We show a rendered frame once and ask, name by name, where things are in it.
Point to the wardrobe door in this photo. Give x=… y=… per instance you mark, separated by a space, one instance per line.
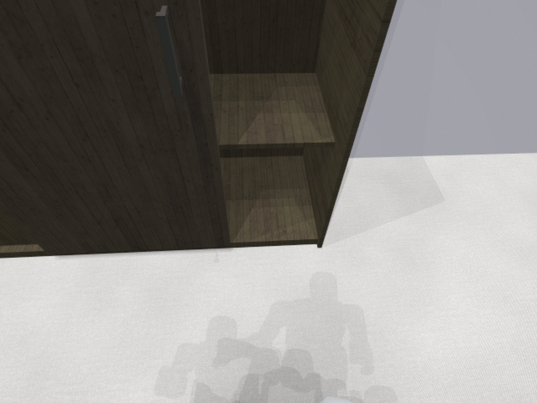
x=11 y=233
x=96 y=153

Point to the handle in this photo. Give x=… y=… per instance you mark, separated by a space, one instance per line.
x=169 y=52

